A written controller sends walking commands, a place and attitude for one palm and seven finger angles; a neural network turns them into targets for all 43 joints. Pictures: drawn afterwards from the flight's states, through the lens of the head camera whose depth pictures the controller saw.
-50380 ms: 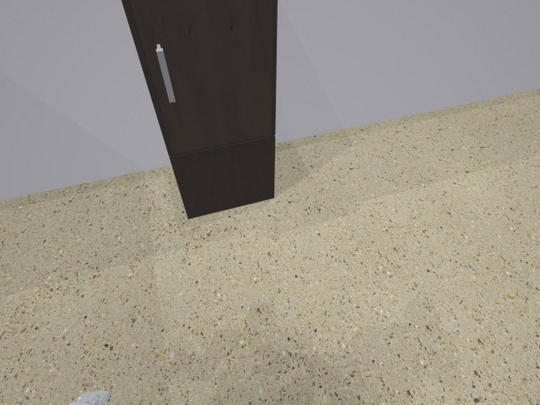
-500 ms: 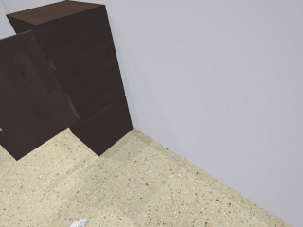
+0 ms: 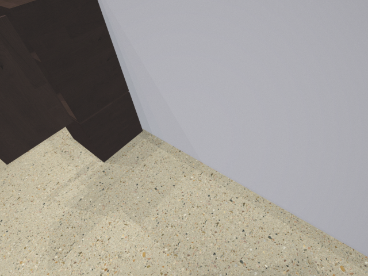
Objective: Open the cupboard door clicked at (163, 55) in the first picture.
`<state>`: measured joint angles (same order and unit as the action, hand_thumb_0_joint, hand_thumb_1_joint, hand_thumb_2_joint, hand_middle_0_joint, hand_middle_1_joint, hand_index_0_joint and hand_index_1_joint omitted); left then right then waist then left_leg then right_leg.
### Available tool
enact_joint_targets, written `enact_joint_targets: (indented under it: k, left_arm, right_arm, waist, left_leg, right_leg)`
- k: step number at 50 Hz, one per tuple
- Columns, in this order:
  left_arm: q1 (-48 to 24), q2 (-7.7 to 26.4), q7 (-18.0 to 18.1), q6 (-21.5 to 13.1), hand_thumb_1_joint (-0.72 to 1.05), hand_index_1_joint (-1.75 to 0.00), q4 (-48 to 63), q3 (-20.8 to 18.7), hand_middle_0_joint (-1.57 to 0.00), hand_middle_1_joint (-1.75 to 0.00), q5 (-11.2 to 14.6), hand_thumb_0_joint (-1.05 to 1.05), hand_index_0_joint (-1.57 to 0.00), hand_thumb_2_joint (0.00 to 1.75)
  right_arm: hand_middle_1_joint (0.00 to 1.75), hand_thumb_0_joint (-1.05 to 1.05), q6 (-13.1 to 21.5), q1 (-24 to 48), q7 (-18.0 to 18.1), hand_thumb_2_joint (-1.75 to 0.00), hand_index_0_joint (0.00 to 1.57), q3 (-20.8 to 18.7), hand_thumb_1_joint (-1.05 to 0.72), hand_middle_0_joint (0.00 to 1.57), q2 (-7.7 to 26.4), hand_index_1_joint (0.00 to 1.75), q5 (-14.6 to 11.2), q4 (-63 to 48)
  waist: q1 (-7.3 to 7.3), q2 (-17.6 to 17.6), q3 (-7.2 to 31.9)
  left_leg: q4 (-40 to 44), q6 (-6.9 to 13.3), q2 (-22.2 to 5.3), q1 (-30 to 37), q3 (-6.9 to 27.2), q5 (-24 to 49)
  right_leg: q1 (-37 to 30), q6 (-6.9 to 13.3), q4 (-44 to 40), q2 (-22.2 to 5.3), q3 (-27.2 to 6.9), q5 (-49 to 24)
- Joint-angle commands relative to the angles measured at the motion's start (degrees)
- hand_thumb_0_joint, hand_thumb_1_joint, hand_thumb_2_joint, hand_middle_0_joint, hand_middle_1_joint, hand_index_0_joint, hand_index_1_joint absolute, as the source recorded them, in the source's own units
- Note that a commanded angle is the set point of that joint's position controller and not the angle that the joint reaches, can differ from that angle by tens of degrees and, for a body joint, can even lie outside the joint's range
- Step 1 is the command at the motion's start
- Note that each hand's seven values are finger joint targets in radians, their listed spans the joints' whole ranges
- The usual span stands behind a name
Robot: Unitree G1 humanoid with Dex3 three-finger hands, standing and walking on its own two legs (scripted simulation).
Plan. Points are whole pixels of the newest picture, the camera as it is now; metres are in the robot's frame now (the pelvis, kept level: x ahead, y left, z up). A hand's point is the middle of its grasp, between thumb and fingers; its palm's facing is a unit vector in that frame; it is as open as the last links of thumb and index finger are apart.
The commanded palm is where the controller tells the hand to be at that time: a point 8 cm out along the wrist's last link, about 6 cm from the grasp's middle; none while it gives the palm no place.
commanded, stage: relax the arm and regain balance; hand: left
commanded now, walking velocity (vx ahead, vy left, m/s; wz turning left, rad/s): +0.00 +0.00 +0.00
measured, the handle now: out of the picture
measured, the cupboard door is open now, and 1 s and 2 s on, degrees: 90 90 90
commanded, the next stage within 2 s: stand and wait in 1.34 s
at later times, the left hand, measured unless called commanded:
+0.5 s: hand out of the picture -0.08 +0.15 -0.15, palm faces +0.01 -0.95 -0.33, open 16.7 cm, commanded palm none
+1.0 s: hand out of the picture +0.06 +0.17 -0.15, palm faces -0.03 -0.95 -0.32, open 16.2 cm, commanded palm none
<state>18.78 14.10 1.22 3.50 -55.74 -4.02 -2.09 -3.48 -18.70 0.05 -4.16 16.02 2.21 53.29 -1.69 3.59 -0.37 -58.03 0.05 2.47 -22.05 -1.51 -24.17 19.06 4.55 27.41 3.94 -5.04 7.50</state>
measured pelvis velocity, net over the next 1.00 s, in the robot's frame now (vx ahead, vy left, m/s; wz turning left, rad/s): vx -0.05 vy -0.07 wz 0.01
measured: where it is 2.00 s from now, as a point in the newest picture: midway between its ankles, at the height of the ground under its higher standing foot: outside the picture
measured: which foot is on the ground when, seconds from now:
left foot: up 0.00-0.12, down 0.14-0.32, up 0.34-0.58, down 0.60-1.00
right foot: down 0.00-0.14, up 0.16-0.30, down 0.32-1.00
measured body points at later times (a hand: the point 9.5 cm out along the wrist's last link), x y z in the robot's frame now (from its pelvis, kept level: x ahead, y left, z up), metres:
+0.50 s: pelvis -0.08 -0.08 +0.00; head -0.04 -0.11 +0.45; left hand -0.08 +0.20 -0.13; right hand -0.01 -0.35 -0.15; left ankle -0.12 +0.06 -0.71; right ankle -0.01 -0.15 -0.74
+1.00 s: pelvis -0.05 -0.07 +0.00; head -0.01 -0.08 +0.45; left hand +0.06 +0.22 -0.13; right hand -0.02 -0.37 -0.13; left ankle -0.12 +0.04 -0.74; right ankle -0.01 -0.15 -0.74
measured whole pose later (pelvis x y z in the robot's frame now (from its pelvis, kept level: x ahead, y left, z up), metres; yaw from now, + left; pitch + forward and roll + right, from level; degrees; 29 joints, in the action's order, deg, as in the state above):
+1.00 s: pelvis -0.05 -0.07 +0.00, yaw +0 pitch +1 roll +0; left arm 4.5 18.9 -0.4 -1.1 -60.2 -1.4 -0.4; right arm 0.9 -12.0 0.1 0.4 19.4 1.5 61.0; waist -1.4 0.6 -2.8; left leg -20.8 -0.1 -0.4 -4.9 0.4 -17.2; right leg 14.2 4.0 19.9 6.2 -3.1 6.7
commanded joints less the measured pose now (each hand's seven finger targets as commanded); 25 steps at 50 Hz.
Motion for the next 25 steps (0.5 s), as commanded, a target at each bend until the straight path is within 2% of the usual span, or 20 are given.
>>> enact_joint_targets:
  k: [1, 3, 4, 5, 6, 7, 8, 9, 10, 11, 13, 14, 15, 16, 17, 18, 19, 21, 22, 25]
  left_arm:
    - [-3.4, 9.9, 1.4, -1.9, -0.5, -0.3, 5.3, -1.8, -0.15, -0.3, 0.0, 0.0, -0.15, 0.3]
    - [-3.0, 10.9, 1.2, -1.4, -0.5, -0.3, 4.2, -2.3, -0.15, -0.3, 0.5, 0.0, -0.15, 0.3]
    - [-3.4, 10.0, 1.0, -1.3, -0.5, -0.3, 3.8, -2.1, -0.15, -0.3, 0.9, 0.0, -0.15, 0.3]
    - [-3.9, 8.6, 0.6, -1.4, -0.5, -0.3, 3.7, -1.6, -0.15, -0.3, 1.5, 0.0, -0.15, 0.3]
    - [-0.9, 6.1, 0.0, -1.6, -0.5, -0.3, 3.4, -1.2, -0.15, -0.3, 2.0, 0.0, -0.15, 0.3]
    - [1.6, 4.3, -0.3, -0.7, -0.5, -0.3, 3.3, -1.1, -0.15, -0.3, 2.1, 0.0, -0.15, 0.3]
    - [0.1, 4.9, -0.7, 0.1, -0.5, -0.3, 3.0, -1.2, -0.15, -0.3, 1.2, 0.0, -0.15, 0.3]
    - [0.8, 5.4, -0.8, 0.4, -0.5, -0.3, 2.6, -1.4, -0.15, -0.3, 0.8, 0.0, -0.15, 0.3]
    - [1.7, 4.9, -0.7, 0.0, -0.5, -0.3, 2.4, -1.2, -0.15, -0.3, 0.5, 0.0, -0.15, 0.3]
    - [2.6, 4.2, -0.8, -0.5, -0.5, -0.3, 2.1, -1.1, -0.15, -0.3, 0.4, 0.0, -0.15, 0.3]
    - [3.2, 3.4, -0.8, -2.3, -0.5, -0.3, 1.8, 0.0, -0.15, -0.3, 0.3, 0.0, -0.15, 0.3]
    - [4.0, 4.4, -0.6, -3.3, -0.5, -0.3, 1.0, 0.4, -0.15, -0.3, 0.1, 0.0, -0.15, 0.3]
    - [1.4, 7.3, -0.1, -4.3, -0.5, -0.3, 1.5, 0.9, -0.15, -0.3, 0.0, 0.0, -0.15, 0.3]
    - [-2.0, 10.7, 0.1, -4.4, -0.5, -0.3, 3.1, 1.0, -0.15, -0.3, 0.4, 0.0, -0.15, 0.3]
    - [-4.0, 14.1, -0.2, -4.7, -0.5, -0.3, 4.1, 0.1, -0.15, -0.3, 0.2, 0.0, -0.15, 0.3]
    - [-6.1, 16.2, -0.1, -5.1, -0.5, -0.3, 4.7, -1.2, -0.15, -0.3, 0.3, 0.0, -0.15, 0.3]
    - [-8.0, 16.4, 0.1, -5.2, -0.5, -0.3, 4.7, -1.8, -0.15, -0.3, 0.4, 0.0, -0.15, 0.3]
    - [-10.5, 15.4, 0.3, -5.2, -0.5, -0.3, 4.6, -2.0, -0.15, -0.3, 0.2, 0.0, -0.15, 0.3]
    - [-9.9, 14.6, 0.2, -5.0, -0.5, -0.3, 4.3, -2.1, -0.15, -0.3, 0.1, 0.0, -0.15, 0.3]
    - [-7.4, 14.8, 0.1, -4.3, -0.5, -0.3, 2.2, -2.2, -0.15, -0.3, 0.3, 0.0, -0.15, 0.3]
  right_arm:
    - [0.3, 0.0, 0.4, -9.5, 0.1, -0.9, 0.2, 0.4, -0.9, 0.2, -0.5, 0.3, -1.1, 0.7]
    - [0.3, 0.0, 1.1, -14.3, 0.7, -0.9, 0.2, 0.5, -0.9, 0.2, -0.1, 0.3, -1.0, 3.0]
    - [0.3, 0.0, 1.6, -14.9, 1.1, -0.9, 0.2, 0.7, -0.9, 0.2, 0.8, 0.3, -0.9, 3.9]
    - [0.3, 0.0, 2.1, -14.1, 1.7, -0.9, 0.2, 0.7, -0.9, 0.2, 2.5, 0.3, -0.6, 3.8]
    - [0.3, 0.0, 2.3, -9.3, 2.2, -0.9, 0.2, 0.5, -0.9, 0.2, 5.1, 0.3, -0.3, 2.5]
    - [0.3, 0.0, 1.6, -1.4, 2.8, -0.9, 0.2, 0.1, -0.9, 0.2, 7.1, 0.3, -0.3, -0.4]
    - [0.3, 0.0, 1.5, 6.5, 2.4, -0.9, 0.2, 0.7, -0.9, 0.2, 5.4, 0.3, -0.1, -2.2]
    - [0.3, 0.0, 2.2, 11.8, 1.9, -0.9, 0.2, 0.9, -0.9, 0.2, 4.1, 0.3, 0.0, -3.0]
    - [0.3, 0.0, 2.6, 14.2, 1.7, -0.9, 0.2, 0.9, -0.9, 0.2, 4.2, 0.3, 0.1, -3.5]
    - [0.3, 0.0, 2.8, 14.7, 1.7, -0.9, 0.2, 0.7, -0.9, 0.2, 4.4, 0.3, 0.3, -3.1]
    - [0.3, 0.0, 2.3, 9.4, 1.6, -0.9, 0.2, 0.7, -0.9, 0.2, 5.8, 0.3, 0.4, -1.2]
    - [0.3, 0.0, 2.1, 6.5, 1.4, -0.9, 0.2, 0.6, -0.9, 0.2, 5.3, 0.3, -0.4, -0.2]
    - [0.3, 0.0, 2.1, 2.8, 1.3, -0.9, 0.2, 1.0, -0.9, 0.2, 2.6, 0.3, -1.4, -0.1]
    - [0.3, 0.0, 1.8, 1.6, 0.9, -0.9, 0.2, 1.3, -0.9, 0.2, 2.7, 0.3, -1.6, -0.5]
    - [0.3, 0.0, 1.6, 1.3, 0.5, -0.9, 0.2, 0.5, -0.9, 0.2, 4.8, 0.3, -1.6, 0.1]
    - [0.3, 0.0, 1.4, 3.2, 0.5, -0.9, 0.2, -0.4, -0.9, 0.2, 8.0, 0.3, -1.6, -0.2]
    - [0.3, 0.0, 1.9, 3.9, 0.5, -0.9, 0.2, -1.0, -0.9, 0.2, 10.0, 0.3, -1.7, -0.1]
    - [0.3, 0.0, 2.7, 3.1, 0.3, -0.9, 0.2, -0.8, -0.9, 0.2, 9.0, 0.3, -1.8, 0.7]
    - [0.3, 0.0, 2.8, 2.8, 0.3, -0.9, 0.2, -0.6, -0.9, 0.2, 6.9, 0.3, -1.8, 1.0]
    - [0.3, 0.0, 3.2, 1.8, 0.6, -0.9, 0.2, 0.0, -0.9, 0.2, 5.6, 0.3, -1.7, 1.3]
  waist:
    - [0.01, -13.8, -3.7]
    - [-1.58, -12.6, -2.2]
    - [-1.58, -10.0, -3.0]
    - [-1.66, -5.0, -3.8]
    - [0.79, 6.1, -3.0]
    - [3.13, 9.1, -2.8]
    - [4.72, 8.6, -3.8]
    - [7.0, 8.3, -6.2]
    - [7.61, 6.2, -10.1]
    - [7.95, 4.8, -10.8]
    - [6.3, -2.0, -8.0]
    - [5.63, -6.6, -6.8]
    - [2.25, -15.9, -6.7]
    - [0.01, -16.5, -6.8]
    - [-0.22, -13.6, -2.2]
    - [0.44, -17.9, -3.3]
    - [0.16, -16.9, -3.5]
    - [-0.93, -9.7, 0.2]
    - [-0.36, -8.5, 1.4]
    - [0.64, -9.6, 1.3]
  left_leg:
    - [22.4, 2.3, 1.6, 9.7, -3.1, -6.0]
    - [38.6, 4.2, 2.5, 17.7, -4.2, 0.3]
    - [45.2, 5.1, 2.0, 21.2, -3.6, 4.1]
    - [49.9, 6.9, -2.6, 23.6, 1.8, 2.6]
    - [52.4, 9.3, -11.1, 23.3, 11.9, -0.8]
    - [50.1, 12.4, -20.7, 12.8, 16.8, -4.5]
    - [50.7, 12.8, -22.4, -0.3, 17.6, -9.1]
    - [51.6, 11.0, -20.3, -8.6, 15.4, -10.1]
    - [50.2, 9.5, -18.1, -10.0, 12.8, -7.2]
    - [47.3, 8.0, -16.8, -9.0, 10.3, -4.6]
    - [37.4, 4.7, -13.4, -2.3, 6.7, -1.0]
    - [29.7, 3.0, -9.0, -1.3, 4.1, 0.0]
    - [21.8, 0.5, -4.3, -1.7, 0.9, -1.7]
    - [17.5, 0.0, -3.4, 3.3, 1.2, -4.3]
    - [13.1, 0.6, -2.9, 7.6, 3.0, -5.7]
    - [9.1, 1.3, -3.0, 5.1, 4.6, -4.3]
    - [6.8, 2.0, -3.5, 3.8, 6.0, -2.9]
    - [9.0, 2.1, -3.5, 6.2, 5.4, -2.5]
    - [12.2, 2.0, -2.4, 7.4, 3.7, -2.7]
    - [27.1, 2.0, -1.0, 10.7, 1.3, 0.1]
  right_leg:
    - [-0.4, 0.7, -25.0, -11.1, -17.3, 23.8]
    - [-2.2, -1.9, -23.5, -8.6, -14.1, 21.3]
    - [-1.1, -3.7, -20.2, -5.9, -11.2, 19.3]
    - [3.1, -4.7, -11.4, -3.0, -8.4, 18.0]
    - [6.9, -5.5, 2.3, 1.4, -3.4, 13.1]
    - [6.3, -6.7, 19.1, 1.2, 1.7, 14.8]
    - [1.3, -5.4, 30.7, -1.8, -0.8, 12.7]
    - [-1.8, -4.0, 35.5, -3.0, -1.3, 11.0]
    - [-1.6, -3.6, 33.6, -3.8, -0.9, 12.4]
    - [-1.8, -3.1, 28.4, -4.8, -0.7, 14.4]
    - [-7.3, -3.0, 8.0, -4.7, 2.1, 12.2]
    - [-9.7, -2.9, -1.5, -4.6, -1.3, 7.8]
    - [-6.8, 0.0, -9.6, -12.0, -15.9, 11.7]
    - [1.4, 4.6, -16.8, -18.8, -25.4, 17.1]
    - [5.3, 6.3, -20.8, -18.7, -28.0, 30.1]
    - [5.4, 6.0, -23.7, -18.0, -31.8, 34.4]
    - [4.4, 6.3, -23.8, -17.8, -30.1, 32.3]
    - [0.8, 6.8, -19.8, -15.8, -22.7, 22.1]
    - [-1.4, 6.6, -19.2, -14.6, -19.3, 18.5]
    - [-6.3, 5.0, -18.6, -12.2, -15.8, 14.9]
